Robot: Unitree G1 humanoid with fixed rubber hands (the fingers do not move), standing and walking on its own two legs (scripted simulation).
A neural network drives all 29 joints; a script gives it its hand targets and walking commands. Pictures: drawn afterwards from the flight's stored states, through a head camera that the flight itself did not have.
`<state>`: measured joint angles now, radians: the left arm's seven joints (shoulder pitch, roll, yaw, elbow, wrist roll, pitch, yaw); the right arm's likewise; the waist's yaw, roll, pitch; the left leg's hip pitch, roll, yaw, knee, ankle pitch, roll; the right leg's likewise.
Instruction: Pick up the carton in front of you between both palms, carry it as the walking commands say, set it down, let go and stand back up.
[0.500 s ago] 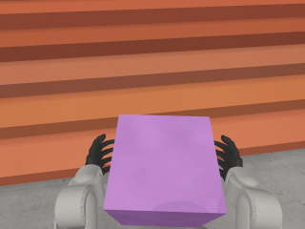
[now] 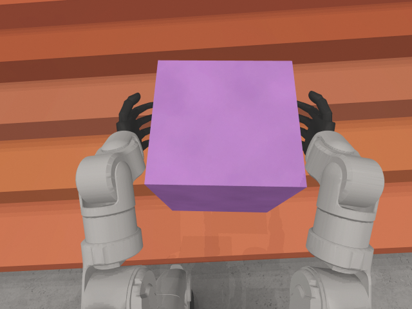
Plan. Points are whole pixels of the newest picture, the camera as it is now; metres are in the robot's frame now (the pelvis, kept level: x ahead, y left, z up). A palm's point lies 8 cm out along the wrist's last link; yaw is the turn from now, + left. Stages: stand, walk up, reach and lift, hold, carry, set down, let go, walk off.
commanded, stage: carry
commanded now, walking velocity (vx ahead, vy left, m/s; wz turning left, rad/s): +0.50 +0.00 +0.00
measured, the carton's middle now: (221, 149) +0.38 +0.01 +0.06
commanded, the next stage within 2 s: none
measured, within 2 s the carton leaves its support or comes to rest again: neither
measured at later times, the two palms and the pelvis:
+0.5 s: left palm (177, 22) +0.72 +0.13 +0.12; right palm (303, 18) +0.72 -0.17 +0.12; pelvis +0.36 -0.02 +0.01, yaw -1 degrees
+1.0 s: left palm out of the picture +1.08 +0.11 +0.35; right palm out of the picture +1.04 -0.19 +0.34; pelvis +0.70 +0.01 +0.19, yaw +1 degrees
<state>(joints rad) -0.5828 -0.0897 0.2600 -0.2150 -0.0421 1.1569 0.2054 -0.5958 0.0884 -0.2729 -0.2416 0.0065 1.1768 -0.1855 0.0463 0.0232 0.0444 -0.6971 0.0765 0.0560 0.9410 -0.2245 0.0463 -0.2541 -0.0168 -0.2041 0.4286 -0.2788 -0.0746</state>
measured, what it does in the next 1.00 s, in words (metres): climbs: left foot, then right foot 0.13 m higher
